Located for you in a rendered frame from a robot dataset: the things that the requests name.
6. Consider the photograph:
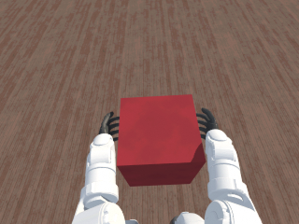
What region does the robot right thigh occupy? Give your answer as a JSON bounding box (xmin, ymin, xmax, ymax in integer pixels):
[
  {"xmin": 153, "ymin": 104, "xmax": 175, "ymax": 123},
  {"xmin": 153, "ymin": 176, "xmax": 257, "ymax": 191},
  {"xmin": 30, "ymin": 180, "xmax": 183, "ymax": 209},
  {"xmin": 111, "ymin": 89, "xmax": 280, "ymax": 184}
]
[{"xmin": 175, "ymin": 213, "xmax": 205, "ymax": 224}]

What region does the robot left hand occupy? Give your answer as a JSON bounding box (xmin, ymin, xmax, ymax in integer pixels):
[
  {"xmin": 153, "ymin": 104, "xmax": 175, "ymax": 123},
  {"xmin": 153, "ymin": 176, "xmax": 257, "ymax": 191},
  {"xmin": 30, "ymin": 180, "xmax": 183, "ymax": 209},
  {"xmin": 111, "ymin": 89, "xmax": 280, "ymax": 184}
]
[{"xmin": 99, "ymin": 111, "xmax": 120, "ymax": 142}]

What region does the right robot upper arm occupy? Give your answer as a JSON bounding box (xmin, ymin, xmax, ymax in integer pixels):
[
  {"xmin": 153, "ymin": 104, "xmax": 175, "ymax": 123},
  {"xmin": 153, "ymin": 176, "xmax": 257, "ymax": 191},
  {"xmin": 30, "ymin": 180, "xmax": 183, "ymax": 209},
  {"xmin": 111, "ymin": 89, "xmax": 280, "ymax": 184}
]
[{"xmin": 204, "ymin": 199, "xmax": 263, "ymax": 224}]

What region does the robot right forearm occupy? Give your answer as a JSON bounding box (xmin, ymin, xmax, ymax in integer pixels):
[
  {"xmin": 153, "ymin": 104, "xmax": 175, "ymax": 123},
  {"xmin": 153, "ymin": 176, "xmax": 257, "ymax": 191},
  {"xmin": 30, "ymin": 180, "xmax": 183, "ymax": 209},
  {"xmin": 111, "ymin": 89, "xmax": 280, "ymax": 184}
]
[{"xmin": 205, "ymin": 129, "xmax": 258, "ymax": 215}]

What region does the carton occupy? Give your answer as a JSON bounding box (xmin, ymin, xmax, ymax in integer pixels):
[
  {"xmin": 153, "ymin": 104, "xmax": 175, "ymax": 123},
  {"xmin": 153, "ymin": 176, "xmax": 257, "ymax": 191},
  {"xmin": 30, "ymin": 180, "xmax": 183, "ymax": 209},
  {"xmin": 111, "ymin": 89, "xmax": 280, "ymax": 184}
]
[{"xmin": 117, "ymin": 94, "xmax": 206, "ymax": 187}]

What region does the robot left forearm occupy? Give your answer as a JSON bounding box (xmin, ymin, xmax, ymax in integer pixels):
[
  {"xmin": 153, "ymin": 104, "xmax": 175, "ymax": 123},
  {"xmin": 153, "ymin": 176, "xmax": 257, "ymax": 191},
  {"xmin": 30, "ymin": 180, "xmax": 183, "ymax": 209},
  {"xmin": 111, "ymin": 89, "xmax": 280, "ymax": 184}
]
[{"xmin": 73, "ymin": 133, "xmax": 119, "ymax": 220}]

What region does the robot right hand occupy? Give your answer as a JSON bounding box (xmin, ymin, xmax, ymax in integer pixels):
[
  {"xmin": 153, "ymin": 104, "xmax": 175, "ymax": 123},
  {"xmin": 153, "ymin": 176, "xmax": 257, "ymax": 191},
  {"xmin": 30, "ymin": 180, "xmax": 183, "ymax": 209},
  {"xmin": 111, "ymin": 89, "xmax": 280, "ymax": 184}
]
[{"xmin": 195, "ymin": 107, "xmax": 219, "ymax": 140}]

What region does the left robot upper arm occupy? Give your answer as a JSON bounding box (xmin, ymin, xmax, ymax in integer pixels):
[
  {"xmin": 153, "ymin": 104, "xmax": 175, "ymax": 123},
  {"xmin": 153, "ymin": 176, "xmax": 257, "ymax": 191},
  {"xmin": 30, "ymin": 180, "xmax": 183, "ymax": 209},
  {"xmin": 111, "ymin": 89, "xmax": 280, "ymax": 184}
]
[{"xmin": 72, "ymin": 202, "xmax": 125, "ymax": 224}]

